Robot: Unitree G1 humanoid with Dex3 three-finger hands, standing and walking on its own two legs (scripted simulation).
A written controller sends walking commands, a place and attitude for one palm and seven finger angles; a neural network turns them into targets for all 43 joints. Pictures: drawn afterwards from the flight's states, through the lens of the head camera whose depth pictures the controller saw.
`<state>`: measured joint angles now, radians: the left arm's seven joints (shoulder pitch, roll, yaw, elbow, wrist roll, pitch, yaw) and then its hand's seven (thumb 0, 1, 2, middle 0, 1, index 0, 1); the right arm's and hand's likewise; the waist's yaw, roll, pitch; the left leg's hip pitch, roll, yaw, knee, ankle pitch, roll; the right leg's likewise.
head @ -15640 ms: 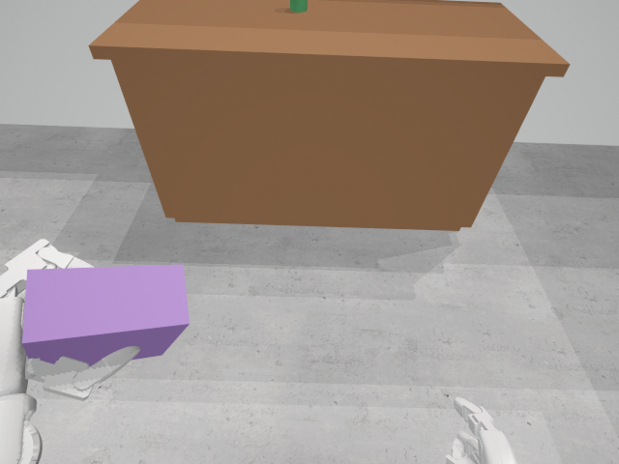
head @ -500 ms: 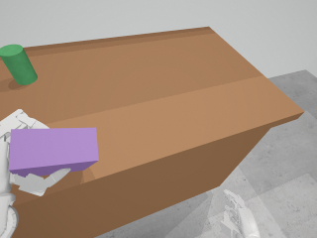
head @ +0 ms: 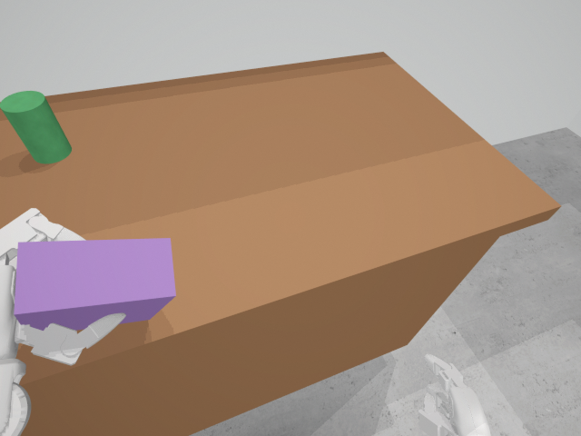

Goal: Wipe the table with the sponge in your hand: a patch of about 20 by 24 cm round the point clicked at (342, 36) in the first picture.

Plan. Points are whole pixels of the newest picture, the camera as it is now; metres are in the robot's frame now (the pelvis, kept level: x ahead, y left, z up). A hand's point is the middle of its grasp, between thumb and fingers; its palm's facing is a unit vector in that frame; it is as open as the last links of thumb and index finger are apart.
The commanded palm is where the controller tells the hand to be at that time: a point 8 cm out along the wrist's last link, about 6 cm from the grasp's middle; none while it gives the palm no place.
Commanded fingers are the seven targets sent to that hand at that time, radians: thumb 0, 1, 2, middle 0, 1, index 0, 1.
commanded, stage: look again from close up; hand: left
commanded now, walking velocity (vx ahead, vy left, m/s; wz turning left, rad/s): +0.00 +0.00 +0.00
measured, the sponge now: (119, 287) +0.23 +0.21 +0.13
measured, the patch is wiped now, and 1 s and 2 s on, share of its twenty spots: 0.00 0.00 0.00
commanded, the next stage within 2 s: turn the palm down, sponge in hand in 0.06 s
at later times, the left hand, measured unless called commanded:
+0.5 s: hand (85, 308) +0.19 +0.22 +0.17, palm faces +0.33 -0.73 -0.60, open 9.8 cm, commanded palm +0.16 +0.27 +0.20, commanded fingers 0.00 0.10 1.30 -1.20 -1.60 -1.20 -1.60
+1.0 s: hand (83, 268) +0.22 +0.22 +0.19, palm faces +0.33 -0.46 -0.83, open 9.8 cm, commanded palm +0.17 +0.24 +0.24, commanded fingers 0.00 0.10 1.30 -1.20 -1.60 -1.20 -1.60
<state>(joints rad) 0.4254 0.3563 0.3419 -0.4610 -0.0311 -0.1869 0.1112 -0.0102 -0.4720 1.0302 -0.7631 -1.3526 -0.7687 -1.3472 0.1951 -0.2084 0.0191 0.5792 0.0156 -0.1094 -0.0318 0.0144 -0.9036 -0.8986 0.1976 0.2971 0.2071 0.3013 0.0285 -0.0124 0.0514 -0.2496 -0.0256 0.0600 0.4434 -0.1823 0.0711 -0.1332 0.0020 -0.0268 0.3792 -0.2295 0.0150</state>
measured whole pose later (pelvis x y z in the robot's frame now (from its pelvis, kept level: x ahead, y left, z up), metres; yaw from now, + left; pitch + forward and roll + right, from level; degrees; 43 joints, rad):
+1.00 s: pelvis -0.01 -0.07 -0.02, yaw +0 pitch -3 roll +1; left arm 0.23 0.67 0.36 -0.38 0.20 0.21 -0.05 -0.01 -0.47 1.03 -0.76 -1.35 -0.77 -1.35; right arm 0.15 -0.29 0.02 0.62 0.04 -0.02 -0.11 0.02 -0.90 -0.90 0.20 0.30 0.21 0.30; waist 0.08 0.10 0.01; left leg -0.29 0.03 0.02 0.60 -0.25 -0.03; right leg -0.21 0.06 -0.06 0.62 -0.36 -0.08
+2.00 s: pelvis -0.04 -0.04 -0.01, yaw +1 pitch -6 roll +0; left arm -0.09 0.68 0.04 -0.39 0.73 0.50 -0.19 -0.01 -0.47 1.04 -0.76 -1.35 -0.77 -1.35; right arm -0.06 -0.26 0.10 0.65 0.07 0.02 -0.08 0.02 -0.90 -0.90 0.20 0.30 0.21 0.30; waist 0.17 0.13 0.04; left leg -0.22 -0.02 0.03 0.45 -0.12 0.02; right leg -0.16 0.01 -0.06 0.51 -0.25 -0.04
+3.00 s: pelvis -0.03 -0.05 -0.01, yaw +1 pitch -6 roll +0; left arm -0.08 0.65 0.04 -0.29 0.76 0.47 -0.18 -0.01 -0.47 1.04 -0.76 -1.35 -0.77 -1.35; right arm -0.04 -0.27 0.08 0.66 0.07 0.00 -0.07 0.02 -0.90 -0.90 0.20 0.30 0.21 0.30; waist 0.16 0.13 0.02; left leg -0.21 0.00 0.02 0.45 -0.14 0.01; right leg -0.14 0.03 -0.06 0.50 -0.26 -0.06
